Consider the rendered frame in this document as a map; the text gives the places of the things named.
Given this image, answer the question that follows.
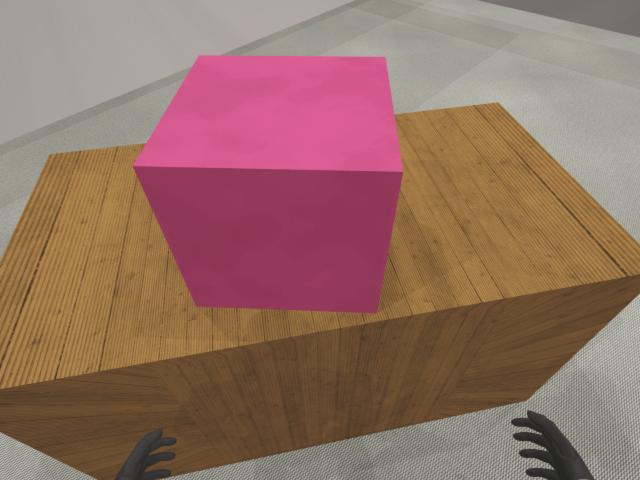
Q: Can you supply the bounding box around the carton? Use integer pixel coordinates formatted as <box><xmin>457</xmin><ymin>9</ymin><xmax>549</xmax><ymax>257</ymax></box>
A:
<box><xmin>133</xmin><ymin>55</ymin><xmax>403</xmax><ymax>313</ymax></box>

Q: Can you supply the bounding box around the right robot hand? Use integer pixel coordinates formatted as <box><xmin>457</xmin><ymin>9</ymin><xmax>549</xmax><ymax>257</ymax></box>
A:
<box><xmin>511</xmin><ymin>410</ymin><xmax>595</xmax><ymax>480</ymax></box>

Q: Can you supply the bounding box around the left robot hand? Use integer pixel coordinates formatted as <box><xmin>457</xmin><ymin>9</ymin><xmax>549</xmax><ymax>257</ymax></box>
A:
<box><xmin>115</xmin><ymin>429</ymin><xmax>177</xmax><ymax>480</ymax></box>

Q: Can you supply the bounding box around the pedestal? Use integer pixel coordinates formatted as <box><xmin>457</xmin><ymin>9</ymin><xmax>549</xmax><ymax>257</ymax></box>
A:
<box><xmin>0</xmin><ymin>102</ymin><xmax>640</xmax><ymax>480</ymax></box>

